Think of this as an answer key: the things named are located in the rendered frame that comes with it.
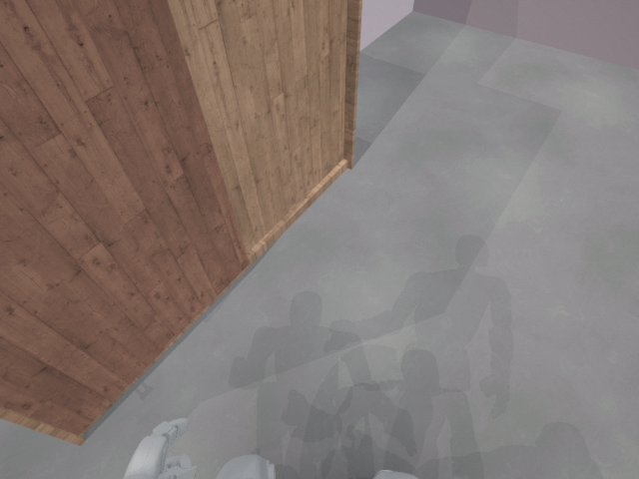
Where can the left robot hand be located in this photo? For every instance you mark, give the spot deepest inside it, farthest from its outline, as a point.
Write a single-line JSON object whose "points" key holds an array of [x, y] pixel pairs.
{"points": [[150, 456]]}

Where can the left robot thigh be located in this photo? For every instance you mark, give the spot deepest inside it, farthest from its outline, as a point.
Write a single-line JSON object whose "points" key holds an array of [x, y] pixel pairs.
{"points": [[248, 467]]}

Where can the wardrobe door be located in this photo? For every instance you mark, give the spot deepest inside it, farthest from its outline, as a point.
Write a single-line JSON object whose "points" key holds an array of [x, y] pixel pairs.
{"points": [[270, 79], [116, 227]]}

